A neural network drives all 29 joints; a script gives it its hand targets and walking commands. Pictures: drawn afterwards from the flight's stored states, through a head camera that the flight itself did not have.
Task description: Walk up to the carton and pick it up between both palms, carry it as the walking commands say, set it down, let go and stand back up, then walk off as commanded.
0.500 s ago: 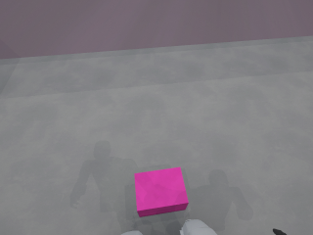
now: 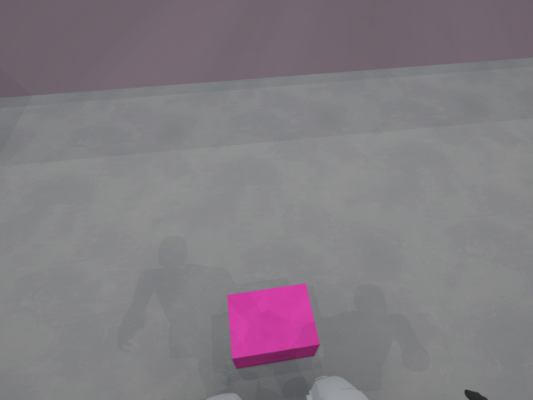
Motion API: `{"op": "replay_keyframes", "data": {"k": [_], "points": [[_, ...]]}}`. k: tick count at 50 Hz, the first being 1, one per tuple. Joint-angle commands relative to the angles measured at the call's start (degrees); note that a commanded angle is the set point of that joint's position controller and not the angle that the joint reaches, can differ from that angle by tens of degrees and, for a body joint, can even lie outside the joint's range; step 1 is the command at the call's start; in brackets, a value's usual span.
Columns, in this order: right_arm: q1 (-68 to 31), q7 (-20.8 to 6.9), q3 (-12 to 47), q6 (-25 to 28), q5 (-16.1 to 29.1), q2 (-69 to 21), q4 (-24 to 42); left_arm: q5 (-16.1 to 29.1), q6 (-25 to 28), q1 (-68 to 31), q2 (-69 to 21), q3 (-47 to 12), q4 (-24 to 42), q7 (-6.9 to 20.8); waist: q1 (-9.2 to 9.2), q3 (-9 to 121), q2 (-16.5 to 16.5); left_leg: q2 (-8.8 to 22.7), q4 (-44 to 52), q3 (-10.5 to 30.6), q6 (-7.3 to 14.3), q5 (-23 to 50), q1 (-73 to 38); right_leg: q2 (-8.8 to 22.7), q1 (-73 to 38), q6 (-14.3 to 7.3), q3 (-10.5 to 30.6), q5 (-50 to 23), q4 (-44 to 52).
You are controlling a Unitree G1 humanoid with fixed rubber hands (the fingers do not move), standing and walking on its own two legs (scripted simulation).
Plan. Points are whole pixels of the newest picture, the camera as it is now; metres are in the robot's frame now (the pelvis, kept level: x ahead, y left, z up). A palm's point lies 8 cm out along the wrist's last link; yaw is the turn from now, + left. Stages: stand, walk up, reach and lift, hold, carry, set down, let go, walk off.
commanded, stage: walk up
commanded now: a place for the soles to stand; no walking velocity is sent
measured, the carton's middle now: (271, 325) +0.40 -0.01 -0.67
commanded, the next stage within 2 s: none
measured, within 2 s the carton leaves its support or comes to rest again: neither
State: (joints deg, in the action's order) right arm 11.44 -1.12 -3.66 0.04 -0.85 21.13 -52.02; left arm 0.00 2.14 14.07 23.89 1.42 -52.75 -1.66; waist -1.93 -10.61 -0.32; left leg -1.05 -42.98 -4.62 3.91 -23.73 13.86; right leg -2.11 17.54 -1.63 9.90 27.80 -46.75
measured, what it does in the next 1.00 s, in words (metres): steps on the spot: right foot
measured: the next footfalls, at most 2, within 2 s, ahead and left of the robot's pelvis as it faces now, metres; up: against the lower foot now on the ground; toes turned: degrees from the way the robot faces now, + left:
right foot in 0.44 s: +0.09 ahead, -0.15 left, +0.00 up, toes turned +9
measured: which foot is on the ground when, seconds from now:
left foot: down 0.00-1.00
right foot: down 0.00-0.20, up 0.22-0.42, down 0.44-1.00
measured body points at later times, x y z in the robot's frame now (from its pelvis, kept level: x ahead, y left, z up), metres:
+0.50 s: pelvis +0.00 +0.00 +0.00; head +0.04 +0.00 +0.45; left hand +0.07 +0.33 -0.12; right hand +0.07 -0.32 -0.12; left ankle +0.01 +0.08 -0.71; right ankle +0.05 -0.16 -0.71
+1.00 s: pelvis +0.00 +0.00 +0.00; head +0.04 +0.01 +0.44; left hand +0.07 +0.33 -0.12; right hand +0.07 -0.31 -0.12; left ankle +0.01 +0.08 -0.71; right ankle +0.05 -0.16 -0.71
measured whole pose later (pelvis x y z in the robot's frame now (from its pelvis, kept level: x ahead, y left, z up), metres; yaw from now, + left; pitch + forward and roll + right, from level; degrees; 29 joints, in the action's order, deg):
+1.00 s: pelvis +0.00 +0.00 +0.00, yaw +0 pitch -6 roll +0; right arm 11.4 -1.1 -3.7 0.1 -0.9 21.1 -52.0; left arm 0.0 2.1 14.0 23.8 0.6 -53.0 -1.6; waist -2.0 -10.7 -0.4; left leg -1.4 -43.7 -4.5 3.4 -22.6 14.2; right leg -2.0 17.3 0.8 9.8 20.8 -44.3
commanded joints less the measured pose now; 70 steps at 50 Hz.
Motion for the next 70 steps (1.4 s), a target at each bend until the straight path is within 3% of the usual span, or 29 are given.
{"op": "replay_keyframes", "data": {"k": [1, 2, 3, 4, 8, 10, 11, 20, 23, 25, 28, 30, 31, 38, 41, 42, 44, 46, 48, 49, 50, 57, 59, 60, 62, 65, 67, 68, 70], "points": [[-3.5, 0.2, -3.5, 1.1, 0.7, 13.6, 5.9, -0.7, 2.5, 7.6, 15.6, 4.2, 0.6, -2.2, 4.52, 14.1, -1.1, 9.7, -1.8, 7.2, 0.6, 29.8, 4.6, 5.9, -12.0, -5.4, 5.3, -19.5, 17.8], [-5.0, 0.3, -2.9, 0.9, 0.8, 12.3, 7.1, -0.7, 2.6, 6.1, 19.2, 4.8, 1.5, -2.4, 4.3, 12.9, -6.6, 2.8, -8.9, 4.9, -2.8, 16.1, 10.3, 14.5, -10.2, -11.1, 22.5, -21.9, 20.9], [-4.9, 0.8, -3.1, 0.4, 0.3, 12.9, 6.8, -0.1, 2.3, 4.4, 19.8, 4.3, 2.3, -2.1, 3.98, 11.3, -9.0, -0.7, -10.6, 7.9, -2.7, -12.9, 10.9, 19.9, -5.1, -17.1, 30.9, -23.3, 22.2], [-4.4, 0.8, -3.4, 0.1, -0.2, 13.8, 6.3, -0.5, 2.1, 2.4, 20.2, 4.2, 2.5, -1.9, 3.5, 8.0, -8.6, 0.1, -13.6, 9.6, -2.2, -16.1, 10.4, 19.4, -0.7, -17.6, 31.1, -17.0, 22.8], [5.7, 0.4, -4.9, 1.3, -0.3, 14.0, 1.5, -0.4, 1.0, -5.7, 15.6, 3.0, 4.8, -1.7, -3.67, 6.9, -5.1, 3.1, 11.0, 9.8, -1.7, -0.6, -3.9, 10.7, 9.3, -8.7, 17.5, -18.2, 13.2], [5.9, 1.2, -5.6, 2.2, -0.8, 19.1, 1.6, 0.6, 0.1, -5.5, 9.7, 1.6, 5.0, -2.0, -3.43, 6.8, 9.5, 19.4, 28.2, 29.4, 1.7, 1.3, -10.4, -3.1, 19.4, -0.9, -1.2, -0.7, -4.2], [2.1, 1.1, -5.6, 2.3, -0.2, 20.0, 2.7, 0.2, -0.4, -3.1, 13.8, 2.8, 3.5, -2.4, -1.35, 5.5, 3.7, 23.4, 27.9, 30.6, 3.8, 3.5, -5.3, -0.1, 16.8, -0.4, -1.6, 4.7, -10.3], [0.3, 0.8, -4.6, 1.9, -0.1, 16.1, 3.7, 0.4, 1.4, 3.2, 12.0, 3.2, 2.0, -1.6, 1.93, 10.9, 6.3, 16.6, 10.9, 13.8, 4.6, 37.9, -7.2, 2.2, -0.2, -1.6, -9.2, -4.8, 10.8], [-4.3, 0.5, -3.1, 1.2, 0.8, 12.7, 6.1, -0.7, 2.3, 5.4, 18.2, 4.8, 0.9, -2.3, 3.92, 12.9, -5.6, 5.5, -5.0, 5.9, -3.0, 22.8, 8.3, 12.2, -10.0, -8.9, 17.4, -21.4, 19.4], [-3.3, 0.9, -3.2, 0.3, 0.0, 13.3, 5.1, -0.3, 1.9, 0.5, 18.6, 3.8, 2.5, -1.8, 2.42, 8.9, -7.9, 0.0, -7.5, 8.5, -2.8, -12.0, 6.3, 18.7, 0.4, -16.3, 28.2, -20.8, 21.0], [3.1, 0.5, -4.2, 0.8, -0.4, 13.5, 1.9, -0.4, 0.9, -5.7, 15.9, 2.7, 4.1, -1.7, -2.24, 5.7, -6.7, 2.1, 8.2, 9.4, -1.6, -2.5, -2.8, 11.8, 9.8, -10.1, 20.4, -13.9, 16.9], [5.8, 0.8, -5.4, 2.0, -0.9, 18.4, 1.2, 0.4, 0.3, -6.8, 10.1, 1.4, 4.5, -1.6, -3.82, 7.1, 7.7, 16.1, 27.5, 26.6, 1.2, -5.9, -8.4, -0.8, 16.6, -1.8, 1.7, -10.7, -1.2], [2.0, 1.0, -5.1, 2.2, -0.5, 19.1, 2.4, 0.4, -0.2, -4.3, 13.4, 2.4, 3.2, -1.9, -1.77, 5.7, 3.5, 21.8, 28.1, 29.9, 4.1, -2.8, -4.9, -0.9, 15.5, -1.0, -1.2, 2.2, -6.3], [-1.3, 0.8, -4.4, 2.1, -0.4, 16.1, 3.6, 0.4, 1.2, 2.1, 12.7, 3.2, 1.9, -1.4, 1.88, 9.2, 5.8, 16.9, 13.0, 15.4, 5.1, 32.3, -6.4, 2.7, 2.7, -1.5, -7.6, -2.9, 7.8], [-3.8, 0.4, -3.3, 1.4, 0.6, 13.5, 5.8, -0.7, 2.4, 6.0, 17.3, 4.6, 0.7, -2.2, 3.85, 14.4, -3.3, 7.2, -3.2, 6.2, -1.5, 28.2, 5.6, 9.5, -11.2, -7.1, 11.8, -25.5, 17.5], [-4.1, 0.5, -2.9, 0.9, 0.7, 12.5, 6.1, -0.2, 2.4, 4.0, 19.0, 4.5, 1.6, -2.1, 3.93, 13.9, -6.9, 0.6, -7.8, 5.9, -3.1, 7.3, 7.9, 16.8, -7.9, -13.5, 24.9, -28.6, 19.7], [-3.1, 0.7, -3.3, 0.3, -0.1, 13.5, 5.3, -0.4, 2.0, 1.4, 18.5, 3.7, 2.4, -1.9, 2.75, 8.6, -8.0, 0.0, -8.1, 9.2, -2.1, -14.1, 8.1, 18.0, -1.2, -16.3, 28.4, -22.5, 20.5], [0.1, 0.5, -3.9, 0.7, -0.2, 13.4, 3.4, -0.5, 1.4, -2.4, 17.5, 3.2, 3.8, -2.0, -0.11, 6.4, -8.4, 1.3, 1.9, 8.8, -1.6, -5.6, 3.3, 14.3, 3.4, -12.6, 24.0, -19.6, 17.9], [6.0, 0.8, -5.2, 1.7, -0.9, 16.1, 1.3, 0.1, 0.9, -7.0, 12.4, 2.0, 5.2, -1.8, -4.26, 9.2, 1.4, 8.8, 18.2, 16.9, -0.1, 7.7, -10.9, 6.2, 12.9, -4.4, 9.4, -25.2, 4.8], [5.3, 1.1, -5.4, 2.2, -0.8, 18.6, 2.0, 0.7, 0.3, -6.0, 10.5, 1.5, 4.8, -1.9, -3.45, 9.4, 7.9, 18.1, 25.5, 26.5, 3.1, 7.6, -10.6, -1.0, 15.3, -1.0, -0.4, -10.8, -2.7], [2.2, 1.1, -5.1, 2.4, -0.1, 18.9, 2.8, 0.5, -0.1, -4.0, 13.4, 2.5, 3.7, -2.2, -1.48, 8.2, 3.9, 22.8, 24.4, 28.3, 6.2, 12.9, -7.5, -0.5, 14.3, -0.6, -2.8, 4.9, -7.9], [-2.1, 0.6, -4.4, 1.8, -0.2, 16.1, 4.2, 0.4, 1.5, 4.3, 12.3, 3.3, 1.6, -1.5, 2.82, 9.9, 6.3, 16.2, 11.3, 13.7, 5.0, 32.6, -4.4, 2.1, -1.3, -1.9, -8.1, -6.0, 11.3], [-3.6, 0.2, -3.5, 1.3, 0.5, 13.9, 5.6, -0.6, 2.4, 6.6, 15.6, 4.2, 0.6, -2.1, 3.99, 14.2, -0.4, 9.9, 0.1, 8.1, 0.7, 28.8, 3.7, 6.0, -11.2, -5.1, 5.4, -20.5, 17.2], [-4.7, 0.2, -3.0, 1.1, 0.7, 12.9, 6.7, -0.6, 2.6, 5.3, 18.8, 4.6, 1.3, -2.1, 3.88, 13.2, -5.2, 3.8, -6.4, 5.3, -2.4, 17.1, 9.0, 13.8, -9.7, -10.1, 20.9, -21.6, 19.9], [-4.1, 0.7, -3.3, 0.4, -0.1, 13.5, 5.9, -0.5, 2.1, 2.4, 19.5, 3.9, 2.3, -1.8, 3.03, 9.0, -8.2, -0.3, -9.2, 8.5, -2.0, -14.3, 9.3, 18.6, -2.2, -16.7, 29.2, -19.7, 21.3], [2.0, 0.4, -4.4, 1.1, -0.3, 13.7, 2.8, -0.5, 1.3, -3.7, 17.2, 3.1, 4.2, -1.8, -1.7, 6.4, -7.0, 2.0, 5.5, 9.0, -1.4, -2.1, 0.4, 13.3, 6.1, -11.1, 21.8, -17.6, 15.9], [7.0, 0.8, -5.8, 2.1, -1.2, 18.2, 1.0, 0.4, 0.7, -6.8, 10.3, 1.6, 5.4, -1.8, -4.59, 8.2, 9.0, 13.6, 25.0, 24.5, 0.9, 1.6, -11.2, 0.4, 16.7, -2.0, 2.6, -16.5, -3.0], [4.1, 1.1, -5.4, 2.4, -0.4, 19.3, 2.4, 0.4, 0.1, -4.6, 12.0, 2.2, 4.4, -2.2, -2.47, 6.6, 6.4, 21.8, 27.2, 30.2, 3.8, 5.4, -8.2, -1.7, 17.9, -0.7, -2.2, 3.1, -7.0], [0.4, 0.9, -5.3, 2.8, -0.3, 18.4, 3.1, 0.3, -0.3, -1.4, 13.9, 2.8, 2.8, -2.1, -0.08, 4.6, 2.2, 22.4, 25.7, 27.8, 4.9, 11.4, -4.3, 0.9, 13.5, -0.9, -3.0, 5.2, -12.0]]}}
